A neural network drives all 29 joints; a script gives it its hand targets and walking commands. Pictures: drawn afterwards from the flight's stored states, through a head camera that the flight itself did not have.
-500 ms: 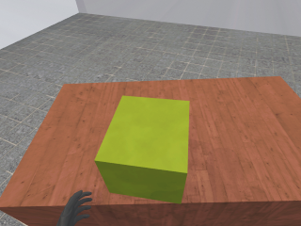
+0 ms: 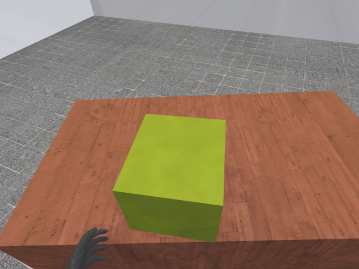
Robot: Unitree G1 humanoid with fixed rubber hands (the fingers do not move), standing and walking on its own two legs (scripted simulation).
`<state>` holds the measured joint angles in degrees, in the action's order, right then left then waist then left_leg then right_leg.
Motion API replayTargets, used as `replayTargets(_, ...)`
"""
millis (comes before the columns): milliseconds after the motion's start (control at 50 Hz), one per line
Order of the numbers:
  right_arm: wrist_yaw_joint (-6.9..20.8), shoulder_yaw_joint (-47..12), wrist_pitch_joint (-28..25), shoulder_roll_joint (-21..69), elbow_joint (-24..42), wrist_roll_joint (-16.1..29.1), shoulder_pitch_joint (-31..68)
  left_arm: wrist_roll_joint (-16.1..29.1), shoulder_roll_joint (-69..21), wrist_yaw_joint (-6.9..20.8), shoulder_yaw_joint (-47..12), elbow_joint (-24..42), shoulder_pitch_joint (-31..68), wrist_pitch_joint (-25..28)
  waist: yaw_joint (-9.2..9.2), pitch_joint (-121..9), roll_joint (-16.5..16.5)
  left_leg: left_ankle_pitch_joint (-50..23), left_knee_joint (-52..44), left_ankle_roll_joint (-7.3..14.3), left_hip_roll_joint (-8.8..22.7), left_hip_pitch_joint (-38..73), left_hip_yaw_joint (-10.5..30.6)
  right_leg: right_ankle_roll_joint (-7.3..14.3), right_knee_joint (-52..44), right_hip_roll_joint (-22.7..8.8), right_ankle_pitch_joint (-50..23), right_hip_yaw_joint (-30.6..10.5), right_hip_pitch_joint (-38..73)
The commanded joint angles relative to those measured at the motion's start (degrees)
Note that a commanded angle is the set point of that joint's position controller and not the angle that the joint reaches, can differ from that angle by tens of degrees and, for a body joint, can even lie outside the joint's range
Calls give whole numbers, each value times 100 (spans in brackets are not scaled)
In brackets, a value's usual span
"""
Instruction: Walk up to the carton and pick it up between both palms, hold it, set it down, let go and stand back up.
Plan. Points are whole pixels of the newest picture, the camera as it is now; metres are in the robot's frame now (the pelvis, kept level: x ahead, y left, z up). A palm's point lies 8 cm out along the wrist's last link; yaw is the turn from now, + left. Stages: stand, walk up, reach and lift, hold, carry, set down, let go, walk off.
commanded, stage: stand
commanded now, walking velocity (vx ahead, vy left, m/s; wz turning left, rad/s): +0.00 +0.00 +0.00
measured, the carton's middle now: (178, 174) +0.39 +0.02 -0.02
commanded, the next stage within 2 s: none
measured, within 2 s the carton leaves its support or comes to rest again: neither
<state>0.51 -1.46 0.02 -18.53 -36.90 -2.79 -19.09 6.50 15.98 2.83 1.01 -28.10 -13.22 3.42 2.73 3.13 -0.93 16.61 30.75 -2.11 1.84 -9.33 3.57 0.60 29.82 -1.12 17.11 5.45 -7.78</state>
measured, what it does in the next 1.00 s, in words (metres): stands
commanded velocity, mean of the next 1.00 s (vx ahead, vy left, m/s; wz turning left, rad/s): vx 0.00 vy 0.00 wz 0.00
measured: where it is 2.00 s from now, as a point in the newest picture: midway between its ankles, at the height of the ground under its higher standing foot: outside the picture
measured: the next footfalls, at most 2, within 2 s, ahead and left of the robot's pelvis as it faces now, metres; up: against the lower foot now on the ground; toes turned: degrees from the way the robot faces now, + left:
none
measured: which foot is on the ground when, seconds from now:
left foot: down 0.00-1.00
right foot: down 0.00-1.00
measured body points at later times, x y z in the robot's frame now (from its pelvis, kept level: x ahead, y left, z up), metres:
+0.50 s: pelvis +0.00 +0.00 +0.00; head -0.01 +0.00 +0.45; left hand +0.19 +0.24 -0.05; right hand +0.09 -0.27 -0.10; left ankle +0.01 +0.15 -0.73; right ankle +0.00 -0.11 -0.73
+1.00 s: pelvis +0.00 +0.00 +0.00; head -0.01 +0.00 +0.45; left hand +0.19 +0.24 -0.05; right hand +0.09 -0.27 -0.10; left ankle +0.01 +0.15 -0.73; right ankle +0.00 -0.11 -0.73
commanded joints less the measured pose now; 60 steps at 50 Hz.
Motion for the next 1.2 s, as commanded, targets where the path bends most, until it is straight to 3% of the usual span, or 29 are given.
replayTargets(0, -26, 512, -170, -1278, 43, 38, 440, -820, 1520, -374, 474, -286, 384, -14, -139, 18, 104, -642, -558, 437, 261, -359, 26, 210, -893, -521, -301, -752, -547)
replayTargets(100, 6, 591, -159, -1351, 32, 26, 531, -908, 1599, -377, 524, -305, 293, -13, -335, -220, 590, -492, -552, 458, 324, -553, 190, 165, -795, -462, -286, -667, -150)
replayTargets(160, -49, 543, -142, -1368, -35, 71, 314, -836, 1789, -381, 498, -320, 16, 16, -229, 647, 437, -499, -375, 467, 267, -623, -44, 271, -1292, -883, 171, -1182, -898)
replayTargets(180, -22, 503, -156, -1158, 27, 125, 495, -849, 1723, -404, 500, -251, 407, 44, -124, 418, 333, -647, -593, 487, 318, -394, 22, 259, -1129, -786, -196, -1045, -740)
replayTargets(200, -9, 455, -142, -1039, -33, 86, 312, -837, 1772, -423, 541, -345, 37, 75, -335, 302, 563, -1039, -411, 493, 350, -705, 58, 172, -1088, -776, -1034, -994, -260)
replayTargets(260, 13, 579, -147, -1222, 0, 112, 296, -805, 1751, -431, 568, -285, 99, 3, -295, -79, 409, -1093, -415, 430, 239, -439, -131, 152, -815, -606, -1267, -625, -36)
replayTargets(340, 37, 559, -184, -1334, -65, 143, 355, -777, 1640, -404, 485, -297, 304, 10, -203, 168, 604, -856, -598, 471, 390, -476, 122, 262, -935, -652, -881, -743, -383)
replayTargets(380, 28, 534, -192, -1120, -13, 85, 613, -825, 1599, -420, 462, -371, 230, 23, -354, -253, 542, -886, -642, 475, 356, -271, 68, 247, -836, -548, -850, -773, -68)
replayTargets(400, -24, 570, -197, -1231, 104, 105, 667, -829, 1667, -407, 489, -318, 419, 6, -284, 6, 175, -703, -680, 492, 290, -475, 123, 220, -904, -650, -496, -861, -260)
replayTargets(440, 7, 492, -178, -1273, 48, 49, 558, -903, 1781, -382, 548, -334, 229, 22, -313, -39, 360, -604, -463, 407, 264, -167, -113, 214, -1082, -699, 256, -867, -628)
replayTargets(480, 42, 470, -127, -1199, 13, 69, 372, -806, 1668, -388, 451, -287, 327, 31, -275, 458, 823, -794, -588, 426, 343, -423, 27, 175, -958, -611, -70, -689, -790)
replayTargets(520, 31, 544, -193, -1275, -61, 126, 389, -813, 1729, -392, 511, -401, 283, 9, -101, -24, 425, -981, -465, 432, 358, -376, -47, 153, -797, -524, -826, -678, -419)
replayTargets(540, 38, 503, -183, -1216, -7, 47, 529, -788, 1766, -388, 511, -477, -17, 14, -338, 0, 324, -869, -464, 433, 308, -485, 76, 168, -799, -605, -1094, -647, -176)
replayTargets(580, 23, 560, -198, -1293, 44, 97, 453, -776, 1571, -410, 447, -358, 70, -39, -309, 10, 716, -971, -515, 435, 327, -589, 87, 236, -681, -610, -1104, -663, -115)
replayTargets(600, -11, 620, -161, -1392, 3, 78, 688, -789, 1618, -401, 447, -387, 76, 10, -376, -177, 273, -1118, -418, 451, 316, -460, 4, 252, -806, -703, -1041, -737, -102)
replayTargets(620, 18, 515, -156, -1167, 68, 111, 640, -834, 1569, -399, 396, -311, 202, 9, -424, -46, 563, -1041, -564, 457, 364, -515, 73, 216, -685, -615, -997, -671, -174)
replayTargets(640, -33, 553, -129, -1408, 9, 98, 543, -772, 1517, -355, 390, -390, 344, -32, -259, -70, 330, -1049, -518, 431, 345, -412, 64, 230, -738, -588, -788, -661, -223)
replayTargets(660, 11, 561, -118, -1239, -11, 121, 634, -796, 1677, -388, 484, -354, 227, -19, -456, -73, 898, -1030, -568, 488, 382, -403, 92, 178, -844, -633, -1011, -658, -110)
replayTargets(680, 13, 537, -169, -1271, 14, 93, 696, -861, 1720, -411, 532, -295, 470, -3, -279, -30, 454, -1100, -454, 443, 338, -412, -101, 172, -884, -704, -1052, -746, -219)
replayTargets(700, 14, 571, -165, -1304, -34, 81, 574, -797, 1816, -384, 498, -388, 243, -47, -247, 125, 538, -1092, -642, 353, 357, -363, 58, 134, -888, -597, -665, -669, -435)
replayTargets(720, 32, 552, -179, -1377, -50, 114, 560, -786, 1533, -353, 470, -404, 71, -14, -532, 213, 470, -954, -565, 481, 375, -635, 190, 217, -924, -618, -751, -720, -275)
replayTargets(800, 16, 517, -92, -1247, -62, 96, 354, -848, 1867, -434, 567, -347, 358, 16, -172, 362, 702, -632, -558, 414, 275, -486, -89, 183, -1088, -707, -257, -828, -518)
replayTargets(860, 48, 530, -226, -1425, -109, 73, 462, -823, 1647, -396, 507, -343, 263, 33, -335, 181, 382, -798, -574, 447, 419, -351, 63, 230, -940, -695, -11, -796, -560)
replayTargets(1000, 1, 544, -183, -1317, -97, 117, 487, -751, 1495, -412, 395, -289, 191, 20, -313, -274, 487, -1588, -417, 354, 378, -331, -18, 216, -675, -644, -1992, -619, 91)
replayTargets(1020, 5, 450, -143, -1143, -130, 118, 348, -732, 1578, -451, 415, -368, 224, -21, -236, -191, 313, -1536, -583, 415, 313, -351, 111, 244, -484, -756, -1771, -742, -97)
replayTargets(1060, 15, 508, -165, -1208, -180, 85, 706, -815, 1449, -421, 426, -454, 113, -4, -457, 46, 375, -1060, -493, 447, 417, -412, 147, 173, -865, -715, -757, -652, -405)
replayTargets(1100, 31, 505, -124, -1117, -134, 96, 368, -839, 1623, -465, 393, -458, 279, -89, -184, 256, 720, -729, -546, 437, 352, -513, 67, 281, -937, -754, -519, -877, -356)
replayTargets(1140, -5, 609, -140, -1478, -125, 82, 668, -841, 1573, -429, 391, -349, 255, -39, -427, -122, 363, -583, -589, 445, 377, -320, 114, 239, -987, -642, -230, -820, -298)
replayTargets(1180, 14, 535, -140, -1331, -235, 74, 315, -860, 1783, -397, 471, -411, 598, 44, -95, 631, 487, -429, -755, 470, 361, -624, 158, 279, -1179, -821, 37, -1051, -670)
